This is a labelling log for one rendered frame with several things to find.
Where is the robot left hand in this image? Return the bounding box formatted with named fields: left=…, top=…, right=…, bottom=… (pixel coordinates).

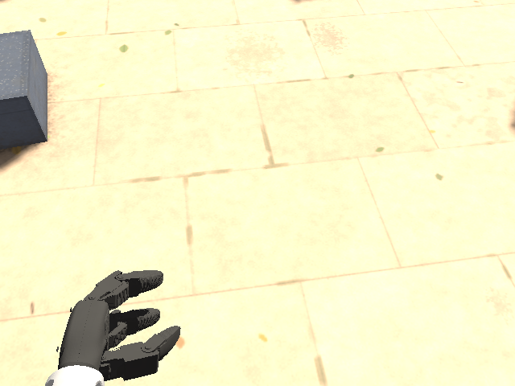
left=56, top=270, right=181, bottom=381

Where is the left robot forearm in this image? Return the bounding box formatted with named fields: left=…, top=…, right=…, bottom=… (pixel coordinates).
left=45, top=365, right=105, bottom=386

